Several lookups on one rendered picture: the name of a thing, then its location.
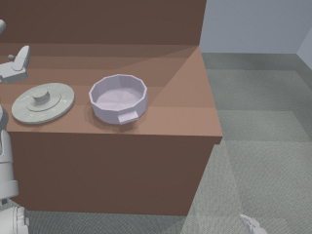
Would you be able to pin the knob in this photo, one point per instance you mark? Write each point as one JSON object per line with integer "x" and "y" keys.
{"x": 40, "y": 94}

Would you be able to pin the left robot forearm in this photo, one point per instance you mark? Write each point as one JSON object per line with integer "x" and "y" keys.
{"x": 9, "y": 187}

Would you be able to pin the left robot hand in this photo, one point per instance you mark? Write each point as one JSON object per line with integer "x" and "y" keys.
{"x": 11, "y": 72}

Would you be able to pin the pot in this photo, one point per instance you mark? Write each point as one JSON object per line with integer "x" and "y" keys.
{"x": 119, "y": 99}

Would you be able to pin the robot left upper arm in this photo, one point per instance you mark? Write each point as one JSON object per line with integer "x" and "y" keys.
{"x": 15, "y": 221}

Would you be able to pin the table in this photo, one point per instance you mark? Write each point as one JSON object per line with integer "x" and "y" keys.
{"x": 77, "y": 163}

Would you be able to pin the lid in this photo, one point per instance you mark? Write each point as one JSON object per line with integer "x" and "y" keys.
{"x": 28, "y": 111}

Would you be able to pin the right robot hand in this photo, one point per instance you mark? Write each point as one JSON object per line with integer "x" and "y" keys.
{"x": 251, "y": 224}

